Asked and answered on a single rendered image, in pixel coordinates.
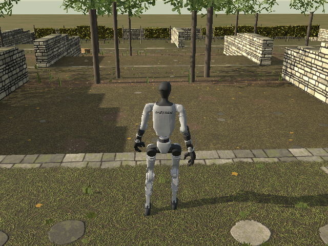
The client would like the robot left forearm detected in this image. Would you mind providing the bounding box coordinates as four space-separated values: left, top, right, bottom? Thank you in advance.
135 123 145 143

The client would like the humanoid robot torso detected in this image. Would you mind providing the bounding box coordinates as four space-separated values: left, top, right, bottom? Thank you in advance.
152 101 176 154

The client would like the left robot thigh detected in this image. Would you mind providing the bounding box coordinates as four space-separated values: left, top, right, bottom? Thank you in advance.
147 143 157 182

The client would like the left robot upper arm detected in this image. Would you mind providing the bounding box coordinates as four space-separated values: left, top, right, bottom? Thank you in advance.
140 103 154 130

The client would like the left robot hand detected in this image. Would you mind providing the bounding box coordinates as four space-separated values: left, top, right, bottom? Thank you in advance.
134 141 145 152

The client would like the right robot hand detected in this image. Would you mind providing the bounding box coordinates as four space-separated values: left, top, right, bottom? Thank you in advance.
184 151 196 167

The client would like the right robot upper arm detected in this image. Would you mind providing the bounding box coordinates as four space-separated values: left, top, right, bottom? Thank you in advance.
175 104 188 133

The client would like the robot right forearm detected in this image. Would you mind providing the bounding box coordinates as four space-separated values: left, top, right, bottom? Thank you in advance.
183 126 194 152

